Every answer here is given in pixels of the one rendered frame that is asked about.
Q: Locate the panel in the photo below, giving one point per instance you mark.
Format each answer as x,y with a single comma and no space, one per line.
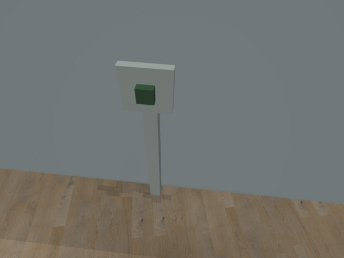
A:
162,76

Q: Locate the button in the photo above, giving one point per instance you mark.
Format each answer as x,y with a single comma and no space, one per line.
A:
145,94

